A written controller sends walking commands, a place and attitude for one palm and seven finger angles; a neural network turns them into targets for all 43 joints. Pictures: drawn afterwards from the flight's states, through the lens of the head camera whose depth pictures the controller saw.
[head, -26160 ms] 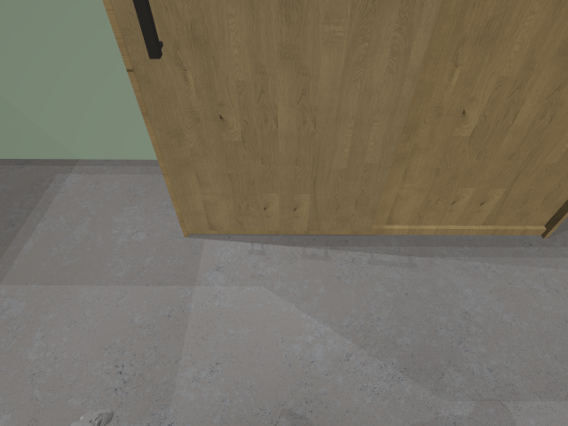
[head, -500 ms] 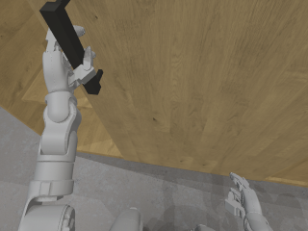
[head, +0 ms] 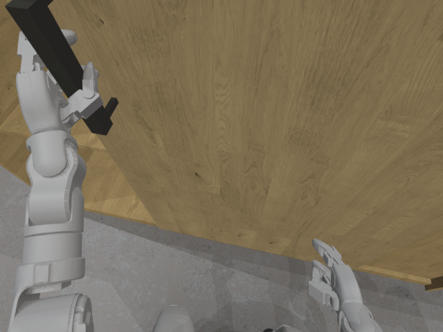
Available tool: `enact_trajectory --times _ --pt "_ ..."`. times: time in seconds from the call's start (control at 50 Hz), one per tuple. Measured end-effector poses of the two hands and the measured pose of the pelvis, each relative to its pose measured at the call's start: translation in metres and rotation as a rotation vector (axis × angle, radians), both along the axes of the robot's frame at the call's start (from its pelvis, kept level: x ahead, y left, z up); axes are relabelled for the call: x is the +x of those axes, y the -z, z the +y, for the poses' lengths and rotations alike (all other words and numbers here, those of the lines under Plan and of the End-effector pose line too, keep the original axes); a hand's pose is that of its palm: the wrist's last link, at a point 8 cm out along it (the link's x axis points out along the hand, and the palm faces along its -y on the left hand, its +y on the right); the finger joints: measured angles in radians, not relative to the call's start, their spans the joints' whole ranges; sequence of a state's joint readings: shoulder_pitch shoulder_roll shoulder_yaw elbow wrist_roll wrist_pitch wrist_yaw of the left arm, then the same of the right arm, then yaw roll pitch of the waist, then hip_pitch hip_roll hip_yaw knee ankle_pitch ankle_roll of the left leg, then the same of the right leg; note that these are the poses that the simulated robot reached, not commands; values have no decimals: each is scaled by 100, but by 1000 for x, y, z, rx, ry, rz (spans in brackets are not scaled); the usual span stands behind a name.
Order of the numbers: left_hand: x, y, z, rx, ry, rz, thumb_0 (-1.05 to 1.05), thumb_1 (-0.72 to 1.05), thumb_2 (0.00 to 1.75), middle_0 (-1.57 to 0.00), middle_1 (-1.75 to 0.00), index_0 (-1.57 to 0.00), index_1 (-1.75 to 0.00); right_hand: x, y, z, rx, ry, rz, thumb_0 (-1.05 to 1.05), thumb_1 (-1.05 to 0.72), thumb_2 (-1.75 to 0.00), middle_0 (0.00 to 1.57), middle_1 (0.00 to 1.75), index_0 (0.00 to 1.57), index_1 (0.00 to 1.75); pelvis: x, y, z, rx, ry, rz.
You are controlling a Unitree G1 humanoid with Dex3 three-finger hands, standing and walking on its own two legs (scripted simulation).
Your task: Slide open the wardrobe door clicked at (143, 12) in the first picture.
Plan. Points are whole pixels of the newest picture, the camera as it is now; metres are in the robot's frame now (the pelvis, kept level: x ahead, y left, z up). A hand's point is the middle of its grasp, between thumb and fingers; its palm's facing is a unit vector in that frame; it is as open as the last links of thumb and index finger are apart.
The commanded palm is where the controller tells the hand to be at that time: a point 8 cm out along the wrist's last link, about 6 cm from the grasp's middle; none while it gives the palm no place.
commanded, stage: step sideways, sliding the door along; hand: left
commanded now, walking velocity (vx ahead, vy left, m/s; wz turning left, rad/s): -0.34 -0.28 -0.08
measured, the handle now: (81, 68) +0.41 +0.29 +0.20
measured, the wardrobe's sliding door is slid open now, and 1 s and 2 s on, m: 0.49 0.49 0.49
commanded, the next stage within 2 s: stop walking and hold the door there in 0.16 s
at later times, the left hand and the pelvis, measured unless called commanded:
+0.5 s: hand (85, 94) +0.38 +0.27 +0.19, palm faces +0.57 -0.76 -0.31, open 7.3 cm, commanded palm +0.33 +0.29 +0.17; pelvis +0.02 -0.07 +0.00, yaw -5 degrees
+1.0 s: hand (89, 93) +0.37 +0.26 +0.20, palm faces +0.52 -0.84 -0.17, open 7.0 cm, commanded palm +0.33 +0.28 +0.17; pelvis -0.03 -0.05 +0.02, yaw -11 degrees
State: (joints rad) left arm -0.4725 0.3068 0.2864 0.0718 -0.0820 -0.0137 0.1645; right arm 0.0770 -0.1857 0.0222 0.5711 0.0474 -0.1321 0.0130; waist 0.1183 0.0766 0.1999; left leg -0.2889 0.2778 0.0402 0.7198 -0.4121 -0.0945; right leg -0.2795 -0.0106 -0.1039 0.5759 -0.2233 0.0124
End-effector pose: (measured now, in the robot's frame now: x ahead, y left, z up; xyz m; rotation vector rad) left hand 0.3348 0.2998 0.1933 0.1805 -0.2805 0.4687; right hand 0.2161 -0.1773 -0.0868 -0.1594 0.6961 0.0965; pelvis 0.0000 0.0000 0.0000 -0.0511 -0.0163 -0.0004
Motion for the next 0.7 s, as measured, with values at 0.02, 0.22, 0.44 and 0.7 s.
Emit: enact_trajectory --times 0.02,0.22,0.44,0.7 --pt "0 0 -1 0 -17 1 -9 61 82 -46 -140 -15 -133 3 2 -8 -9 21 0 1 -90 -90 20 30 21 30 0 0 -1 5 0 12" --pt "-2 3 -4 -12 -26 -34 -8 65 78 -46 -140 -11 -128 -23 -12 -57 -153 81 133 1 -91 -90 20 30 20 30 3 -17 -5 -27 20 0" --pt "-5 -6 2 145 -90 84 -18 59 74 -46 -140 -18 -130 -30 -24 -87 -60 147 45 1 -90 -90 20 30 20 30 19 -20 -54 -50 94 -22" --pt "-7 -6 -3 81 -156 98 -17 57 76 -46 -140 -21 -131 -104 -6 -176 -218 388 75 1 -91 -90 20 30 20 30 -9 1 -55 51 112 -20"
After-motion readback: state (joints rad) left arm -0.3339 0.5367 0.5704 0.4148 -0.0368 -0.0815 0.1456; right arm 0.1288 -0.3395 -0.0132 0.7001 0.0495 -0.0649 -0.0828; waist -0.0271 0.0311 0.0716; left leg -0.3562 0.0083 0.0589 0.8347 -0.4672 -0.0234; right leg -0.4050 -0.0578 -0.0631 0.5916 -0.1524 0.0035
